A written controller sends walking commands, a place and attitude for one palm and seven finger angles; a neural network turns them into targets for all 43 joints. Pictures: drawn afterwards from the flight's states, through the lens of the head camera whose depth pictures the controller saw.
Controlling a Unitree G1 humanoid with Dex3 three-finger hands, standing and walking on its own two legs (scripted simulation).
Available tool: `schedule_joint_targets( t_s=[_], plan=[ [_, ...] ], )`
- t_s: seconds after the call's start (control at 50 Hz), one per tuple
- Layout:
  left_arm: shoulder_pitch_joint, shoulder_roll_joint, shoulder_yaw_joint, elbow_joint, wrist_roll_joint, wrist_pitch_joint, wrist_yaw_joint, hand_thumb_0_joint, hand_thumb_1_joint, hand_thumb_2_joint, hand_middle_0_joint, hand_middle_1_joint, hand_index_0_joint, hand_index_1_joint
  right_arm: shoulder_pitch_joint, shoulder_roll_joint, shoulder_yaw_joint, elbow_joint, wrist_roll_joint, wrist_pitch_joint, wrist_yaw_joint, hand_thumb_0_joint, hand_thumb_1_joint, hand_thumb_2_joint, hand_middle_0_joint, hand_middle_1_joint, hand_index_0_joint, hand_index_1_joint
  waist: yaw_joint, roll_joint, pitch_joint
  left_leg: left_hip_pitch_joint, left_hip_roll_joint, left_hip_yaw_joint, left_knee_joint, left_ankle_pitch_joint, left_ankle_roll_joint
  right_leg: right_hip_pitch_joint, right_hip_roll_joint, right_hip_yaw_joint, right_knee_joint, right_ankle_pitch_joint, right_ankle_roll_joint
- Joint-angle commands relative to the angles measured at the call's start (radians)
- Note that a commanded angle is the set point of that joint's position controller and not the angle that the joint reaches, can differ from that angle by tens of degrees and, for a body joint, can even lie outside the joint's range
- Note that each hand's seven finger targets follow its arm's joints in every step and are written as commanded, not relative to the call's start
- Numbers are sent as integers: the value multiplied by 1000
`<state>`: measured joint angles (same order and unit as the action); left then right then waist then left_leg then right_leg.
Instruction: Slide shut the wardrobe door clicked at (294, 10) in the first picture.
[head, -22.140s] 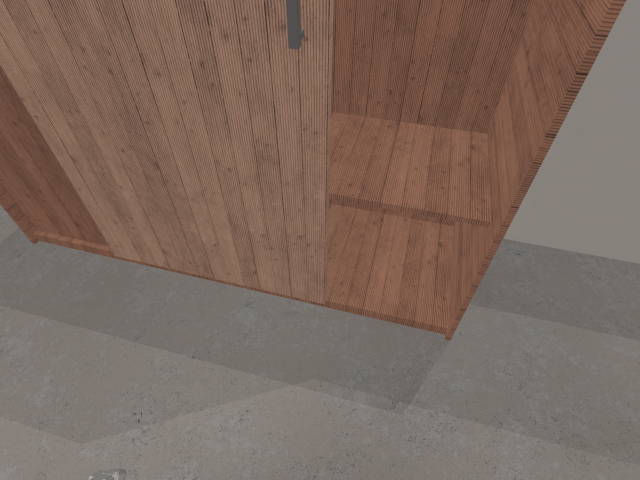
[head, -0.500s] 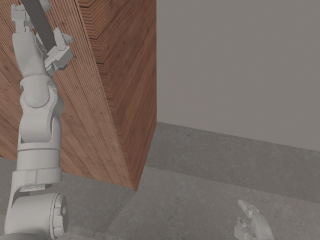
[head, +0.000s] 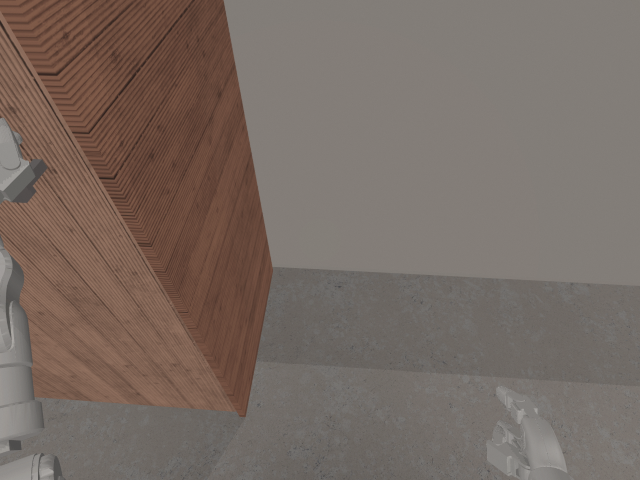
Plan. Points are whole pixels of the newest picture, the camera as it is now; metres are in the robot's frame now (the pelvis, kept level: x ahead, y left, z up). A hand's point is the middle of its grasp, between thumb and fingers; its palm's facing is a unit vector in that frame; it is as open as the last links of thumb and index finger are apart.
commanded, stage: stop walking and hold the door there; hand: left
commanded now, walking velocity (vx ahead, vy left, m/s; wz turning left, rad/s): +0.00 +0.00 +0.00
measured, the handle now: out of the picture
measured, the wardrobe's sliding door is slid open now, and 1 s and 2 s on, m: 0.00 0.00 0.00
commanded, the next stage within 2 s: loosen the grip on the handle in 0.88 s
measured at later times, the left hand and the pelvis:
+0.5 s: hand (5, 164) +0.34 +0.32 +0.24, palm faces +0.48 -0.87 -0.14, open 6.9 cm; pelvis -0.01 +0.07 +0.00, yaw -2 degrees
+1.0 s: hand (7, 163) +0.34 +0.32 +0.24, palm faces +0.48 -0.87 -0.14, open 7.1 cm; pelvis +0.00 +0.07 +0.00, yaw -1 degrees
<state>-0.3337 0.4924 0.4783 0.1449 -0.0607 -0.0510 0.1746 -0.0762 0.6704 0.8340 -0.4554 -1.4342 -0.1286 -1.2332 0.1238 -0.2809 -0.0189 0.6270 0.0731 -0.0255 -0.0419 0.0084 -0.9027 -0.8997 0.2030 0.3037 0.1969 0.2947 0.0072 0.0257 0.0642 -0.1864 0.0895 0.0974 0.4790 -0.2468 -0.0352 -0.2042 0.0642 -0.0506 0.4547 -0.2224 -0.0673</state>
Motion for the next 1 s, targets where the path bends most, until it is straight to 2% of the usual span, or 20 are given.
schedule_joint_targets(
  t_s=[0.0, 0.1, 0.16, 0.18, 0.22, 0.28, 0.32, 0.44, 0.56, 0.58, 0.6, 0.66, 0.74, 0.78, 0.82, 0.86, 0.88, 0.94, 0.96, 0.98],
  plan=[
    [-229, 283, 4, -223, 12, -101, -19, 0, 900, 900, -450, -1400, -450, -1400, -56, -93, -24, -141, -7, -43, -19, 0, -900, -900, 200, 300, 200, 300, -13, 39, -360, 71, 67, -65, -29, 266, 60, 164, -191, 175, -47, 489, 88],
    [-234, 229, -59, -202, 6, -94, -18, 0, 900, 900, -450, -1400, -450, -1400, -50, -100, -14, -136, -19, -48, -32, 0, -900, -900, 200, 300, 200, 300, -11, 36, -277, 50, 66, -84, -109, 77, 76, 56, -164, 185, -114, 144, 79],
    [-247, 238, -57, -193, 8, -94, -15, 0, 900, 900, -450, -1400, -450, -1400, -41, -109, -11, -127, -25, -48, -40, 0, -900, -900, 200, 300, 200, 300, -10, 38, -255, 35, 72, -102, -142, 39, 81, 28, -152, 175, -117, 81, 73],
    [-252, 192, -99, -202, 7, -96, -19, 0, 900, 900, -450, -1400, -450, -1400, -45, -103, -7, -129, -26, -51, -40, 0, -900, -900, 200, 300, 200, 300, -12, 42, -252, 31, 76, -108, -153, 28, 81, 28, -147, 164, -110, 75, 73],
    [-247, 207, -85, -198, 10, -98, -15, 0, 900, 900, -450, -1400, -450, -1400, -36, -109, -8, -122, -29, -55, -43, 0, -900, -900, 200, 300, 200, 300, -9, 49, -259, 33, 83, -112, -162, 49, 83, 34, -140, 152, -92, 100, 72],
    [-260, 148, -141, -232, 7, -98, -21, 0, 900, 900, -450, -1400, -450, -1400, -41, -99, -2, -119, -30, -57, -47, 0, -900, -900, 200, 300, 200, 300, -12, 47, -263, 50, 89, -112, -168, 74, 83, 27, -135, 138, -75, 130, 73],
    [-256, 154, -133, -226, 9, -97, -20, 0, 900, 900, -450, -1400, -450, -1400, -33, -101, -2, -112, -32, -58, -48, 0, -900, -900, 200, 300, 200, 300, -12, 46, -266, 50, 90, -110, -167, 104, 79, 28, -132, 130, -64, 150, 73],
    [-309, 39, -242, -323, 5, -105, -31, 0, 900, 900, -450, -1400, -450, -1400, -49, -82, 5, -108, -38, -66, -47, 0, -900, -900, 200, 300, 200, 300, -19, 68, -275, 115, 101, -116, -172, 186, 67, -9, -122, 99, -34, 163, 73],
    [-305, 40, -235, -362, 8, -103, -27, 0, 900, 900, -450, -1400, -450, -1400, -50, -76, 4, -101, -43, -60, -44, 0, -900, -900, 200, 300, 200, 300, -20, 48, -298, 151, 96, -102, -142, 303, 44, -5, -121, 92, -23, 222, 71],
    [-302, 16, -255, -361, 8, -104, -30, 0, 900, 900, -450, -1400, -450, -1400, -55, -74, 7, -101, -45, -58, -43, 0, -900, -900, 200, 300, 200, 300, -21, 55, -296, 150, 95, -98, -141, 317, 40, -6, -121, 88, -21, 227, 70],
    [-307, 24, -247, -376, 9, -105, -30, 0, 900, 900, -450, -1400, -450, -1400, -53, -74, 5, -103, -44, -58, -41, 0, -900, -900, 200, 300, 200, 300, -21, 72, -303, 165, 94, -94, -135, 344, 34, -10, -119, 88, -18, 232, 68],
    [-307, -27, -298, -412, 6, -104, -35, 0, 900, 900, -450, -1400, -450, -1400, -63, -65, 11, -109, -45, -57, -40, 0, -900, -900, 200, 300, 200, 300, -25, 95, -298, 193, 103, -95, -140, 405, 20, -35, -113, 73, -1, 203, 70],
    [-302, -24, -298, -446, 7, -101, -33, 0, 900, 900, -450, -1400, -450, -1400, -71, -66, 10, -115, -47, -52, -37, 0, -900, -900, 200, 300, 200, 300, -25, 88, -305, 228, 108, -88, -131, 472, 13, -48, -108, 64, 6, 170, 69],
    [-319, -79, -347, -493, 7, -104, -38, 0, 900, 900, -450, -1400, -450, -1400, -75, -59, 13, -123, -48, -54, -32, 0, -900, -900, 200, 300, 200, 300, -28, 112, -313, 240, 104, -89, -134, 489, 4, -45, -106, 59, 8, 160, 66],
    [-305, -54, -320, -495, 9, -101, -33, 0, 900, 900, -450, -1400, -450, -1400, -71, -63, 9, -122, -49, -54, -31, 0, -900, -900, 200, 300, 200, 300, -26, 103, -328, 266, 104, -86, -121, 548, -1, -45, -106, 58, 9, 170, 63],
    [-284, -36, -303, -498, 8, -98, -30, 0, 900, 900, -450, -1400, -450, -1400, -77, -63, 11, -124, -48, -50, -34, 0, -900, -900, 200, 300, 200, 300, -26, 84, -328, 249, 98, -80, -105, 538, 6, -19, -115, 66, -9, 234, 63],
    [-279, -44, -306, -496, 8, -97, -30, 0, 900, 900, -450, -1400, -450, -1400, -77, -63, 12, -125, -48, -48, -34, 0, -900, -900, 200, 300, 200, 300, -27, 66, -329, 235, 92, -79, -103, 521, 2, -1, -115, 69, -13, 259, 61],
    [-262, -58, -322, -523, 6, -99, -31, 0, 900, 900, -450, -1400, -450, -1400, -82, -61, 10, -128, -45, -47, -36, 0, -900, -900, 200, 300, 200, 300, -30, 82, -344, 238, 79, -70, -88, 527, 2, 17, -121, 74, -14, 321, 60],
    [-1149, 944, 490, -306, 188, -105, 0, 0, 900, 900, -450, -1400, -450, -1400, 18, -97, -32, -87, -80, -106, -17, 0, -900, -900, 200, 300, 200, 300, 30, -235, -48, -32, 113, -73, -44, 495, 112, -178, -87, 124, -4, 78, 44],
    [-799, 61, -100, 252, 149, 42, -78, 0, 779, 842, -450, -1400, -450, -1400, 21, -42, -25, -92, -117, -157, -14, 0, -900, -900, 200, 300, 200, 300, -50, -99, -397, 93, -31, -122, -73, 803, -31, -45, -47, -28, 92, 403, 1]
  ],
)
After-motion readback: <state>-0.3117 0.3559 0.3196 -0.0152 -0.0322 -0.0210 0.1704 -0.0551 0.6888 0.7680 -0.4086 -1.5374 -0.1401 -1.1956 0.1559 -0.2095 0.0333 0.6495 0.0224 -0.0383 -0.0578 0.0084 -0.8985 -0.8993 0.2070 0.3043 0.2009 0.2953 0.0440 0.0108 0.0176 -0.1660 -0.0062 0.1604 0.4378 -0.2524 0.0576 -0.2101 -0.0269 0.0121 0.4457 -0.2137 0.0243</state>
